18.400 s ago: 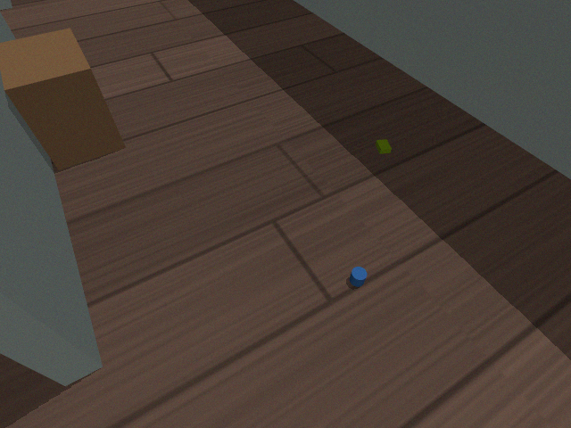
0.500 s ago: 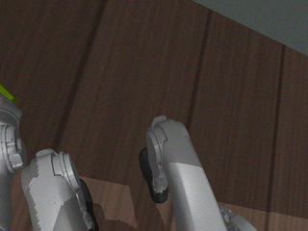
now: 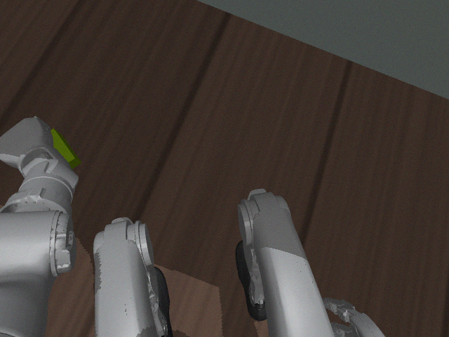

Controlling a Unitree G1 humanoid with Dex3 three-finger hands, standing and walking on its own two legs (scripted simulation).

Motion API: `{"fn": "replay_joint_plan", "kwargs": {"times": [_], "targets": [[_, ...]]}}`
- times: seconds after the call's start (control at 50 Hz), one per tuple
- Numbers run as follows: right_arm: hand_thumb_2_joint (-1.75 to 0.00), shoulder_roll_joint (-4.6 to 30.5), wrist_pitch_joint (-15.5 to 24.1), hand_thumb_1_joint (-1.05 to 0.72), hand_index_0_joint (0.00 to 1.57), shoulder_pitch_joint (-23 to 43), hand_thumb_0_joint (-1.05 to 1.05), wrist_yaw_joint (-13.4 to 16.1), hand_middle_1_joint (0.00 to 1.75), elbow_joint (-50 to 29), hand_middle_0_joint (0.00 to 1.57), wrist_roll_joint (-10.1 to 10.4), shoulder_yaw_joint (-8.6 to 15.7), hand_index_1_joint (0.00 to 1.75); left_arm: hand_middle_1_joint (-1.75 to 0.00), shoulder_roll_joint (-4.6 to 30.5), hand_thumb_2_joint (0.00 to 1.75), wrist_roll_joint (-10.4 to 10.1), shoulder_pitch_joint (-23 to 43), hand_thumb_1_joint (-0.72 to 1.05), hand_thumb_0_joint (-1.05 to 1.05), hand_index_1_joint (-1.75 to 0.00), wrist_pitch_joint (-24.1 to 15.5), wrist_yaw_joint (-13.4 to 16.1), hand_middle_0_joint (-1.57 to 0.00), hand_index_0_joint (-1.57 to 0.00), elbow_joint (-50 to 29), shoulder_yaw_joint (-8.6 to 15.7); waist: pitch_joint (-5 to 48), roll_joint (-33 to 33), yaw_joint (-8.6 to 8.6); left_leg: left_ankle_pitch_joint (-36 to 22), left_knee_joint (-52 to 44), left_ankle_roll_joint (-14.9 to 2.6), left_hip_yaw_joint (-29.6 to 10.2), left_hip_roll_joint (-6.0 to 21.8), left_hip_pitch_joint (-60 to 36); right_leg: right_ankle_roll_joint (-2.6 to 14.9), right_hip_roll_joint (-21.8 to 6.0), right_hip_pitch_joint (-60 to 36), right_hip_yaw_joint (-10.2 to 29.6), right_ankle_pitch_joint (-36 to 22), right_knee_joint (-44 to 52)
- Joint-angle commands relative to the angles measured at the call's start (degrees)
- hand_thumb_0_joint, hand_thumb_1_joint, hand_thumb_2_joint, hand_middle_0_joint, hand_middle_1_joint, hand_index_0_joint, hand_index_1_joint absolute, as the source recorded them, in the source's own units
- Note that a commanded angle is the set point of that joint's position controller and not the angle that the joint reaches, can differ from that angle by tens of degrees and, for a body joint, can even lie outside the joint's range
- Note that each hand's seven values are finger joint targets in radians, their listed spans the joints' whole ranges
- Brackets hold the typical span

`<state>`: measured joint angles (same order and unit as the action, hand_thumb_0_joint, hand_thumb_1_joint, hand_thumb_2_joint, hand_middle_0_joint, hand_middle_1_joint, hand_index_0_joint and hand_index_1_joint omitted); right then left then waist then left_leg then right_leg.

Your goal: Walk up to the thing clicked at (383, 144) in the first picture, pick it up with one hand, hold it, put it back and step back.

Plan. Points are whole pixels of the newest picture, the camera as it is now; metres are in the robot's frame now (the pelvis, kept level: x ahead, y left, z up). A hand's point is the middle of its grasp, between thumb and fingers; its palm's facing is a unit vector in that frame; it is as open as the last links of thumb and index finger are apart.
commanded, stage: lift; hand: left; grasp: from above
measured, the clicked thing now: (54, 154) +0.48 +0.26 -0.16
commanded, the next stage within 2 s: hold in 1.26 s
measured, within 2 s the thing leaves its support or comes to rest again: neither
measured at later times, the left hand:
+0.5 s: hand out of the picture +0.39 +0.25 +0.07, palm faces -0.31 -0.28 -0.91, open 10.1 cm
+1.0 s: hand out of the picture +0.39 +0.23 +0.23, palm faces -0.34 -0.30 -0.89, open 10.1 cm
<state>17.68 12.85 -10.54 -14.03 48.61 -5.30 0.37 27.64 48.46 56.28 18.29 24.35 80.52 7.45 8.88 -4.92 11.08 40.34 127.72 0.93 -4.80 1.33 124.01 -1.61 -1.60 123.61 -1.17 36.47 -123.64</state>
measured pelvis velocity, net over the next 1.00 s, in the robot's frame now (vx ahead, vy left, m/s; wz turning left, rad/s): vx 0.07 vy -0.01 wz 0.05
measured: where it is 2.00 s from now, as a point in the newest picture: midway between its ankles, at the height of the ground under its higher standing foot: (208, 309)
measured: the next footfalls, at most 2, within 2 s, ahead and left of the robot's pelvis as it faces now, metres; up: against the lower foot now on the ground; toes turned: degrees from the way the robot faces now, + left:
none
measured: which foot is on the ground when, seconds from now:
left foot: down 0.00-1.00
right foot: down 0.00-1.00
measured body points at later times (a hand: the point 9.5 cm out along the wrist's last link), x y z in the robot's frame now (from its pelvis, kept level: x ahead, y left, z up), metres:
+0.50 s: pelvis +0.01 -0.01 +0.17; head +0.15 +0.00 +0.60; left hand +0.40 +0.26 +0.13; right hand +0.13 -0.27 +0.04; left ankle +0.07 +0.13 -0.35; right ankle +0.10 -0.13 -0.35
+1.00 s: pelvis +0.07 -0.01 +0.32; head +0.15 -0.01 +0.76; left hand +0.41 +0.24 +0.28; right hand +0.16 -0.27 +0.18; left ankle +0.07 +0.13 -0.35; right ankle +0.10 -0.13 -0.35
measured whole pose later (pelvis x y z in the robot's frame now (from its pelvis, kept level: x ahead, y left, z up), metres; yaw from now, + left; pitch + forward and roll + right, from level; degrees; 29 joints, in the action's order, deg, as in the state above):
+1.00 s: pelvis +0.07 -0.01 +0.32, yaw +3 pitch +17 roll -1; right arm 13.6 6.3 -13.9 3.4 48.3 2.2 0.0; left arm 12.8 40.5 30.1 31.0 19.1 58.2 -8.7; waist 8.0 -2.5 4.4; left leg 27.0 58.5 1.8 -1.0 2.8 48.2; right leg -0.1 -1.1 48.9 -1.9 25.1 -57.3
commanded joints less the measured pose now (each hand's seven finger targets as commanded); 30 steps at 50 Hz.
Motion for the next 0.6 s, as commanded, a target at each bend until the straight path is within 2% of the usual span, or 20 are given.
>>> {"fn": "replay_joint_plan", "kwargs": {"times": [0.0, 0.04, 0.08, 0.14, 0.16, 0.2, 0.24, 0.26, 0.3, 0.36, 0.4, 0.44, 0.48, 0.5, 0.52, 0.54, 0.56, 0.58], "targets": [[-0.9, 12.47, -0.36, -0.9, 0.2, -11.53, 0.0, 2.27, 0.3, -1.75, 0.2, 1.58, 4.57, 0.3, -0.28, 10.69, 0.47, 0.64, 16.69, 0.77, 0.0, -0.31, 0.74, 0.69, -1.23, -1.2, -12.9, -2.62, 39.54, -6.75, 1.51, -8.01, -19.72, -2.02, 3.42, -1.89, -27.97, 3.29, 2.17, -26.66, -4.63, -8.05, 18.24], [-0.9, 12.16, -0.75, -0.9, 0.2, -10.47, 0.0, 3.3, 0.3, -2.47, 0.2, 2.24, 4.63, 0.3, -0.25, 10.53, 0.47, 0.25, 15.13, 0.76, 0.0, -0.29, 1.31, -0.12, -1.24, -1.2, -16.29, -3.16, 39.57, -7.72, 0.23, -6.73, -22.58, -1.74, 3.03, -1.94, -31.02, 3.47, 2.04, -27.32, -4.33, -6.72, 20.05], [-0.91, 11.65, -1.32, -0.9, 0.2, -9.07, 0.0, 4.47, 0.3, -3.55, 0.2, 2.86, 4.77, 0.3, -0.24, 9.1, 0.45, -0.48, 13.61, 0.75, 0.0, -0.28, 2.25, -0.99, -1.24, -1.21, -19.94, -4.45, 40.65, -6.57, 0.02, -6.76, -24.31, -1.75, 3.1, -1.9, -33.02, 3.36, 2.11, -29.81, -3.94, -6.75, 22.55], [-0.91, 10.65, -2.29, -0.9, 0.2, -7.07, 0.0, 6.42, 0.3, -4.79, 0.2, 3.76, 4.6, 0.3, -0.21, 8.28, 0.45, -1.31, 9.02, 0.74, 0.0, -0.26, 3.79, -1.84, -1.25, -1.2, -23.35, -5.41, 38.08, -3.84, -0.7, -4.36, -27.78, -1.99, 3.0, -2.11, -33.39, 3.11, 2.2, -32.24, -3.07, -4.02, 27.01], [-0.91, 10.18, -2.5, -0.9, 0.2, -6.06, 0.0, 7.14, 0.3, -5.24, 0.2, 3.91, 4.49, 0.3, -0.2, 8.97, 0.43, -1.69, 9.06, 0.74, 0.0, -0.25, 4.07, -2.15, -1.25, -1.2, -26.0, -5.6, 38.52, -3.55, -0.92, -4.0, -28.65, -2.05, 3.09, -2.02, -34.38, 3.06, 2.38, -33.74, -2.6, -3.24, 28.46], [-0.91, 9.4, -2.87, -0.9, 0.2, -5.34, 0.0, 8.57, 0.3, -6.24, 0.2, 4.46, 4.26, 0.3, -0.21, 7.12, 0.43, -1.95, 8.12, 0.76, 0.0, -0.26, 4.79, -2.65, -1.25, -1.21, -30.07, -7.23, 40.12, -3.38, -1.17, -4.42, -31.16, -2.01, 3.34, -1.98, -36.83, 3.02, 2.53, -37.07, -2.07, -3.48, 31.03], [-0.91, 9.12, -3.47, -0.9, 0.2, -4.16, 0.0, 10.15, 0.3, -6.92, 0.2, 5.1, 3.96, 0.3, -0.21, 7.78, 0.43, -2.08, 4.94, 0.77, 0.0, -0.25, 6.61, -2.78, -1.26, -1.22, -32.37, -7.18, 39.15, -4.0, -2.48, -4.71, -34.3, -1.78, 3.43, -1.86, -40.32, 3.05, 2.46, -39.71, -1.85, -3.82, 33.75], [-0.91, 9.15, -3.77, -0.9, 0.2, -3.96, 0.0, 10.99, 0.3, -6.64, 0.2, 5.41, 3.75, 0.3, -0.19, 7.72, 0.44, -2.18, 3.21, 0.76, 0.0, -0.24, 7.83, -2.8, -1.28, -1.23, -31.09, -6.98, 37.37, -3.05, -2.49, -4.3, -36.24, -1.58, 2.69, -1.87, -41.92, 3.0, 2.28, -40.22, -2.17, -3.68, 34.73], [-0.9, 8.34, -4.07, -0.9, 0.2, -2.65, 0.0, 12.45, 0.3, -6.97, 0.2, 5.83, 3.36, 0.3, -0.19, 5.94, 0.45, -3.13, 4.31, 0.76, 0.0, -0.24, 8.88, -3.29, -1.27, -1.22, -35.47, -8.56, 37.35, -4.1, -2.33, -3.58, -39.52, -1.29, 2.19, -1.67, -46.34, 3.06, 2.35, -42.68, -2.02, -3.0, 37.5], [-0.9, 6.97, -4.07, -0.9, 0.2, -1.91, 0.0, 13.99, 0.3, -6.4, 0.2, 6.46, 2.7, 0.3, -0.19, 3.63, 0.45, -3.99, -0.14, 0.7, 0.0, -0.25, 10.87, -3.75, -1.24, -1.18, -33.8, -10.14, 33.95, -0.86, -2.63, -4.89, -42.53, -1.44, 3.07, -1.42, -48.47, 2.79, 2.64, -48.01, -1.35, -3.51, 42.22], [-0.9, 6.55, -4.12, -0.9, 0.2, -1.31, 0.0, 14.91, 0.3, -6.41, 0.2, 6.89, 2.51, 0.3, -0.19, 3.17, 0.47, -5.09, -1.08, 0.68, 0.0, -0.26, 11.67, -3.84, -1.23, -1.16, -35.27, -10.54, 33.2, -0.72, -3.5, -5.82, -45.33, -1.5, 3.32, -1.31, -51.85, 2.84, 2.72, -51.38, -1.1, -4.38, 45.35], [-0.91, 5.93, -4.1, -0.9, 0.2, -1.37, 0.0, 15.54, 0.3, -6.1, 0.2, 7.41, 2.35, 0.3, -0.19, 1.77, 0.44, -4.93, -1.84, 0.66, 0.0, -0.25, 12.41, -4.44, -1.21, -1.15, -36.05, -11.94, 32.68, -1.44, -3.74, -7.58, -48.41, -1.32, 3.61, -1.21, -55.82, 2.92, 2.71, -55.19, -0.89, -6.34, 47.77], [-0.91, 5.75, -4.18, -0.9, 0.2, -1.48, 0.0, 16.18, 0.3, -5.84, 0.2, 7.8, 2.32, 0.3, -0.21, 2.17, 0.46, -5.13, -3.78, 0.65, 0.0, -0.27, 13.03, -4.65, -1.19, -1.13, -35.99, -11.72, 31.82, -0.65, -4.53, -10.06, -51.08, -1.38, 3.72, -1.13, -59.35, 2.87, 2.83, -58.7, -0.97, -8.87, 50.46], [-0.91, 5.26, -4.14, -0.9, 0.2, -1.28, 0.0, 16.46, 0.3, -5.6, 0.2, 7.98, 2.26, 0.3, -0.21, -0.3, 0.44, -5.08, -4.79, 0.63, 0.0, -0.27, 13.15, -4.8, -1.18, -1.12, -35.77, -13.28, 30.48, 0.07, -4.1, -10.97, -52.8, -1.36, 3.66, -1.08, -60.83, 2.81, 3.01, -60.36, -1.1, -9.82, 51.89], [-0.91, 5.17, -4.23, -0.9, 0.2, -1.25, 0.0, 16.87, 0.3, -5.73, 0.2, 8.09, 2.15, 0.3, -0.21, 0.26, 0.47, -5.18, -4.58, 0.61, 0.0, -0.28, 13.24, -4.72, -1.17, -1.1, -35.04, -13.18, 28.01, 0.45, -4.07, -10.23, -54.57, -1.37, 3.32, -1.1, -61.73, 2.85, 3.02, -60.96, -1.1, -9.11, 53.61], [-0.91, 4.54, -4.14, -0.9, 0.2, -1.34, 0.0, 17.14, 0.3, -5.29, 0.2, 8.18, 2.12, 0.3, -0.23, -1.04, 0.47, -5.1, -5.42, 0.61, 0.0, -0.29, 13.14, -4.72, -1.16, -1.1, -35.18, -13.85, 27.24, 0.88, -4.14, -11.13, -55.55, -1.57, 4.03, -0.96, -62.87, 2.71, 3.24, -62.8, -0.77, -9.9, 55.38], [-0.91, 4.52, -4.02, -0.9, 0.2, -1.72, 0.0, 17.38, 0.3, -4.73, 0.2, 8.22, 2.09, 0.3, -0.23, -0.93, 0.47, -5.24, -6.23, 0.6, 0.0, -0.29, 13.17, -4.67, -1.15, -1.09, -33.9, -13.71, 25.62, 2.12, -4.29, -11.28, -57.28, -1.58, 3.81, -1.1, -63.32, 2.66, 3.24, -64.73, -0.77, -9.86, 56.79], [-0.91, 4.12, -3.87, -0.9, 0.2, -1.52, 0.0, 17.61, 0.3, -4.96, 0.2, 8.21, 2.07, 0.3, -0.23, -0.87, 0.47, -5.69, -6.32, 0.6, 0.0, -0.29, 13.19, -4.49, -1.16, -1.09, -33.97, -13.49, 25.07, 1.55, -4.86, -11.38, -58.79, -1.41, 3.73, -0.99, -65.3, 2.8, 3.09, -65.89, -0.78, -9.74, 58.03]]}}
